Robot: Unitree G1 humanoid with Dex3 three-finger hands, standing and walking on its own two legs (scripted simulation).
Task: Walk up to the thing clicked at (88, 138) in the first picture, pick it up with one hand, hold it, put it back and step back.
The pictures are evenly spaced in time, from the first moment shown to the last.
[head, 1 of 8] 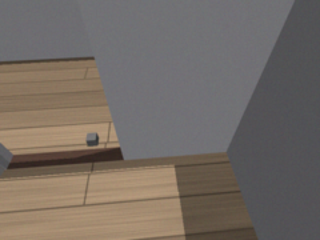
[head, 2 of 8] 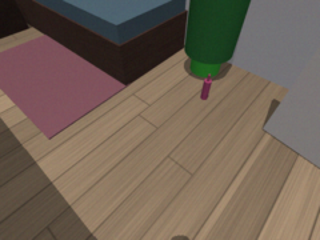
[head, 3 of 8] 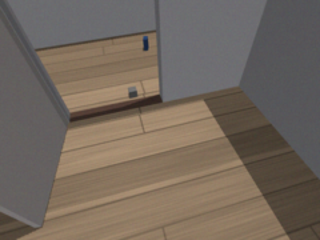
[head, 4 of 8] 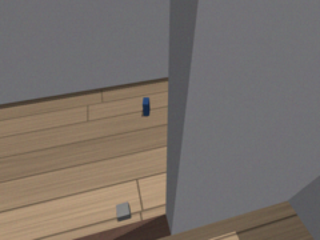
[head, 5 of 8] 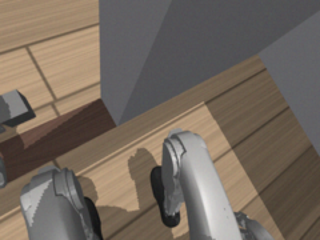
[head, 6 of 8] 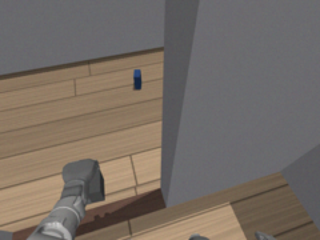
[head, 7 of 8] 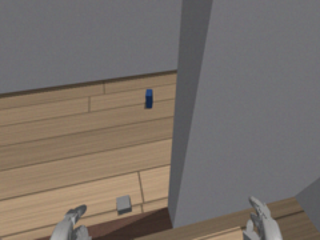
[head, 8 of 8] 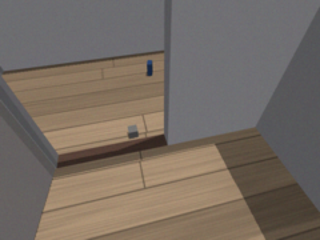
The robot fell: no
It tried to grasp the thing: yes
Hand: left
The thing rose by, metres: 0.66
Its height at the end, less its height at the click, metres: +0.00
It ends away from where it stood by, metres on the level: 0.01
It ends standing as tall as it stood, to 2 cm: yes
